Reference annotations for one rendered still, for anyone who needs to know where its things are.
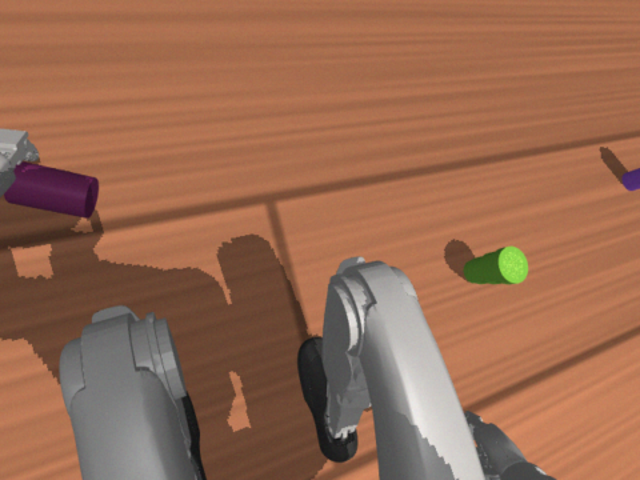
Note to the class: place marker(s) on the right robot foot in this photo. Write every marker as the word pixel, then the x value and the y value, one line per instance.
pixel 314 386

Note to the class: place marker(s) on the right robot arm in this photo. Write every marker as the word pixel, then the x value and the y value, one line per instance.
pixel 524 471

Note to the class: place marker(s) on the left robot hand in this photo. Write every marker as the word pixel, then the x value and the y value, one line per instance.
pixel 14 148

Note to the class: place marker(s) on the left robot foot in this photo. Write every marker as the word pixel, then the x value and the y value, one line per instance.
pixel 195 437

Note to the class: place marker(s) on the right robot hand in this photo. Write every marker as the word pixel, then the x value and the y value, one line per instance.
pixel 495 449

